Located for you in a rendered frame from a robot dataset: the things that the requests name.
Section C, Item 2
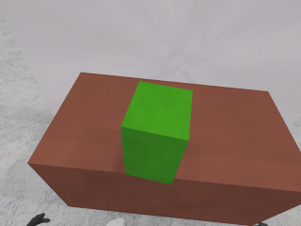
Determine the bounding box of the carton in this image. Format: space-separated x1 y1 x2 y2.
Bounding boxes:
120 81 193 185

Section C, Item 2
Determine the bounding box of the pedestal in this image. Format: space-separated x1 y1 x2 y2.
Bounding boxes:
27 72 301 226

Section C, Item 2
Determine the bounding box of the robot left hand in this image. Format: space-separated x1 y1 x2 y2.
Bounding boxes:
26 213 51 226

